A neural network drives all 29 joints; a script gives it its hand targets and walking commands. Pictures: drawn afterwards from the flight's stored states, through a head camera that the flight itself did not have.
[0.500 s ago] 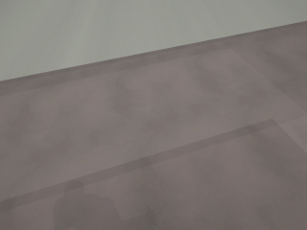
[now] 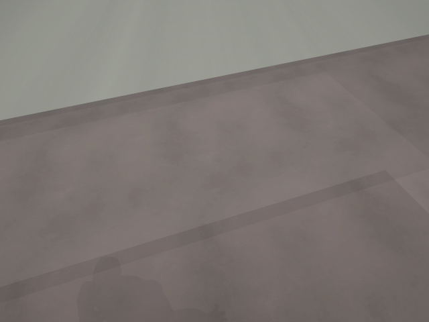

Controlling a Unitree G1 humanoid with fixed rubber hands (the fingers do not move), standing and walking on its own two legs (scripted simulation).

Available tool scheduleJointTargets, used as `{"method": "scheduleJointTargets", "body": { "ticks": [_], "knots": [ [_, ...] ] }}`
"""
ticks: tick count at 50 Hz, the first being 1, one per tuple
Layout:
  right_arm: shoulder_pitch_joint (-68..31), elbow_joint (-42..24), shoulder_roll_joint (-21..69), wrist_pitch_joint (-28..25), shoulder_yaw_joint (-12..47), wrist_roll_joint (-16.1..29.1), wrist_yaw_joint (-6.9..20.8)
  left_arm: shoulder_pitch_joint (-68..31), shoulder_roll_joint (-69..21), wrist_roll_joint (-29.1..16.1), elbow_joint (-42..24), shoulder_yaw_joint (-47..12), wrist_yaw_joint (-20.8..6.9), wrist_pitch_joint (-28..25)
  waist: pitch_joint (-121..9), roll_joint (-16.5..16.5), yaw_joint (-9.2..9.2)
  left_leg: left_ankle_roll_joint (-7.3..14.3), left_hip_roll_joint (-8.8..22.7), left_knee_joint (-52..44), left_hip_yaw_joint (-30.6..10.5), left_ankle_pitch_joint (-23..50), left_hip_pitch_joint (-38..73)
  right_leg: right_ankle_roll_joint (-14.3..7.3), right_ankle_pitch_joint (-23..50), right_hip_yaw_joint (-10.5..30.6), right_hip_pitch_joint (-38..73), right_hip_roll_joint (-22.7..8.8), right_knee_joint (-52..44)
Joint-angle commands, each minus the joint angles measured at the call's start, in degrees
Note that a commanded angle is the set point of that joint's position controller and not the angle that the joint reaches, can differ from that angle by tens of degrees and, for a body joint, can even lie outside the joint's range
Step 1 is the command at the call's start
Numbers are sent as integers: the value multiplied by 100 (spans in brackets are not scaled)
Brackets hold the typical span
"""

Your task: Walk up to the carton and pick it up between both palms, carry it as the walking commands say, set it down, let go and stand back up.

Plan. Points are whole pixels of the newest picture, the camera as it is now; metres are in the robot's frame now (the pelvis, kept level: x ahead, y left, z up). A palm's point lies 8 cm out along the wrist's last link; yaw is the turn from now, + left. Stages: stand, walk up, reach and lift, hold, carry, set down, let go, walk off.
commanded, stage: stand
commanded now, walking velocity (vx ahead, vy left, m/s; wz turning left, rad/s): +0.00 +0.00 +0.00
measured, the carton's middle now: out of the picture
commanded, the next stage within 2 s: walk up in 0.14 s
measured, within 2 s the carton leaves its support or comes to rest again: neither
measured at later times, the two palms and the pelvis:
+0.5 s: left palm out of the picture -0.02 +0.28 -0.14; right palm out of the picture -0.02 -0.21 -0.14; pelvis -0.03 +0.03 +0.00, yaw -7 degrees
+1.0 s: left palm out of the picture +0.15 +0.23 -0.12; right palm out of the picture -0.18 -0.16 -0.14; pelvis -0.05 +0.06 -0.01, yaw -25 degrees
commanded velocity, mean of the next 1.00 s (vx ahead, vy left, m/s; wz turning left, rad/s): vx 0.00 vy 0.01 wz -0.36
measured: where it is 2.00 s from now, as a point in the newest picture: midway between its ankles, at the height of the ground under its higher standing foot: outside the picture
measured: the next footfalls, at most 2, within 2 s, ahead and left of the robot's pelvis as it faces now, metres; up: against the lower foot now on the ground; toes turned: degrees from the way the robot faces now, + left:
right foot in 1.00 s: -0.08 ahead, -0.04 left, +0.00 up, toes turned -31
left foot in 1.46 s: +0.07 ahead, +0.15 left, +0.00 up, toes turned -36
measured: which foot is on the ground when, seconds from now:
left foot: down 0.00-1.00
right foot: down 0.00-0.56, up 0.58-0.98, down 1.00-1.00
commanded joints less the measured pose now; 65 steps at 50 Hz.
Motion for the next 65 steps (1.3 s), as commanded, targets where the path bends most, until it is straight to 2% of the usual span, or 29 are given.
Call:
{"method": "scheduleJointTargets", "body": {
  "ticks": [1,3,7,10,13,15,16,17,20,22,27,28,29,30,31,33,36,37,38,43,45,47,49,50,51,52,55,56,65],
  "knots": [
    [672,126,-480,-78,-96,-25,-10,363,470,65,52,136,-2,-1,-37,-511,-99,341,414,-321,-370,1718,17,-70,1837,211,150,-298,-359],
    [311,79,-95,14,56,30,-42,-64,324,13,52,44,-36,-34,250,-632,-152,285,243,-449,-201,1018,169,-117,1258,388,-509,-526,-890],
    [255,307,-35,-81,118,9,-73,382,490,61,341,108,91,46,436,486,92,179,329,-493,-175,1869,-249,-91,1855,484,245,-539,-552],
    [593,645,-455,-50,4,55,-116,530,48,-36,446,-17,9,-52,-87,-176,97,233,256,-455,-213,1778,115,-116,1914,361,484,-492,-624],
    [529,761,-142,-25,32,46,-14,160,740,43,543,145,31,-3,225,362,-136,183,151,-492,-76,1308,187,-75,1202,433,-286,-522,-809],
    [837,983,288,-57,193,-48,-56,327,475,44,578,137,71,51,668,-348,-105,178,278,-564,-139,1407,-105,0,1390,218,-206,-407,-699],
    [791,925,-62,-22,153,6,-87,286,252,-32,636,61,52,83,705,129,-90,139,291,-643,-177,1458,-262,18,1118,345,-289,-405,-845],
    [264,533,-556,29,-83,-171,-191,320,591,-29,234,226,74,35,501,-277,-55,-62,75,178,499,299,-218,-23,1366,864,-534,-887,-287],
    [300,352,8,84,72,-197,-206,671,1277,-37,48,508,-1,109,37,-930,358,-129,-289,1497,500,-706,-1199,-797,1445,2661,-399,-1779,-787],
    [322,268,274,56,199,-85,-195,685,1329,77,153,476,61,108,253,-1207,231,-11,-115,2820,-135,-1443,-1356,-1032,2094,3148,-956,-1991,-989],
    [492,237,-147,-43,157,108,-166,-111,1141,149,-113,544,22,265,-336,-659,-24,35,-212,396,225,-489,-251,-213,2498,1795,-1221,-1066,-404],
    [1159,276,-46,-106,119,101,-210,-401,1144,88,-120,467,34,258,-336,-820,-415,-43,7,-878,204,116,432,79,1714,1389,-1588,-720,276],
    [560,110,-636,-223,-64,-126,-168,121,373,109,-243,362,55,239,-419,694,-31,97,1133,-1518,-1081,779,691,352,-20,836,-2135,29,1695],
    [111,-142,-799,-177,-59,-102,-163,193,148,246,-381,334,80,187,-420,910,86,521,2285,-1439,-1749,2284,516,528,-1659,189,-2673,344,2751],
    [429,58,-751,-204,-54,-201,-106,-86,485,183,-527,437,86,211,-411,1079,-22,994,2484,-1245,-1584,2672,-65,505,-1428,197,-2357,-322,3594],
    [61,52,-511,-90,109,-238,-139,-261,421,130,-395,413,-6,300,279,697,-76,1001,1807,-1547,-649,1370,-546,512,-745,-138,-2497,-455,4254],
    [-123,112,-448,-176,151,-279,-136,-114,482,99,-456,483,-268,370,96,766,51,749,1384,-1246,-146,2057,195,466,-394,71,-2527,-341,3813],
    [65,287,-334,-183,121,-210,-143,-40,486,66,-468,437,-311,391,-39,997,-62,909,1368,-1127,71,2421,58,571,-313,-76,-2308,-300,3569],
    [241,379,-451,-219,180,-216,-176,-225,492,119,-575,455,-270,392,-241,269,-88,823,1461,-1126,-206,2513,290,539,-631,-176,-2153,-116,3437],
    [271,706,-719,-231,59,-226,-126,-254,290,-42,-518,360,-180,500,168,1192,-20,749,1605,-1025,368,3327,364,542,-476,-375,-1689,-250,2083],
    [103,564,-986,-205,-23,-214,-79,-717,303,-57,-797,322,-318,380,-92,970,-101,895,1854,-717,222,3926,446,432,-827,-519,-1411,-222,1391],
    [136,504,-1077,-143,-132,-131,-38,-550,309,-86,-856,209,-324,290,-156,1102,-95,842,1657,-516,429,3597,149,380,-581,-619,-936,-209,937],
    [385,547,-859,-146,-130,-16,30,-216,513,1,-873,260,-248,238,-817,351,-33,500,1592,281,753,2266,-181,176,552,-578,-23,-220,-324],
    [521,644,-584,-143,-108,-96,19,34,941,149,-791,340,-212,163,-573,135,127,79,1249,943,1205,1733,-981,126,1338,139,581,-941,-625],
    [-30,153,-145,-35,32,-7,-12,381,1357,110,-943,437,-187,105,-697,-1521,255,-205,579,2125,1132,-1446,-2316,-544,2544,1959,1194,-2346,-917],
    [-431,-53,-290,61,-18,-78,-41,658,1470,194,-757,529,-96,73,-499,-1543,552,-211,478,3034,489,-1534,-2598,-1052,3518,2154,806,-2797,-997],
    [-149,3,-678,98,-154,-73,100,-254,1075,146,-933,368,-47,139,-137,-1170,-110,-214,475,3050,46,-441,-2096,-786,2165,1135,-171,-1619,-1321],
    [-322,-51,-827,116,-183,-110,139,-399,1013,77,-1077,367,-37,102,-118,-449,-113,-281,353,3122,293,-368,-2080,-777,2569,1092,-236,-1519,-1304],
    [-594,-265,-547,133,-36,-33,56,686,1166,88,-849,418,-122,-6,-265,-950,40,-199,36,1962,32,-230,-1724,-645,2649,1400,34,-1308,-1066]
  ]
}}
